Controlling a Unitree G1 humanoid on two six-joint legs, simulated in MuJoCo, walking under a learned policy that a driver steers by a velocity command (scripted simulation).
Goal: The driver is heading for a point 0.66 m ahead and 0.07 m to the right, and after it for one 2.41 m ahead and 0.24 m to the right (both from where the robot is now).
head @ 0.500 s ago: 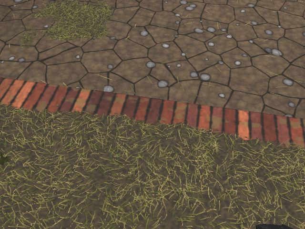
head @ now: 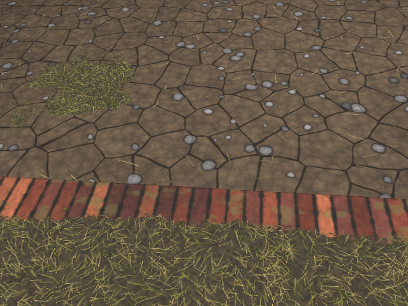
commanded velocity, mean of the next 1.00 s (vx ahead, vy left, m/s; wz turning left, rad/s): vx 0.34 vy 0.00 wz -0.02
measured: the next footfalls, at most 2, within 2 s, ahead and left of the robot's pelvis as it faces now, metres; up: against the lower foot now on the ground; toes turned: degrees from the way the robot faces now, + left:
right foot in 0.02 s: +0.04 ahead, -0.12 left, +0.00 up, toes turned -2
left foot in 0.46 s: +0.34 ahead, +0.15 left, +0.00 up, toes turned +3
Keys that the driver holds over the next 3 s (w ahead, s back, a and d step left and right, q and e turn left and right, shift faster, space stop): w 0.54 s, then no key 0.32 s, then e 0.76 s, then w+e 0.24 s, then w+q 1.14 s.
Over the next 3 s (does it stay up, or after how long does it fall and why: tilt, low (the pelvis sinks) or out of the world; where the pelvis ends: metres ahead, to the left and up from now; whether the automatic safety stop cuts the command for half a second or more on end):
stays up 1.00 -0.24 0.00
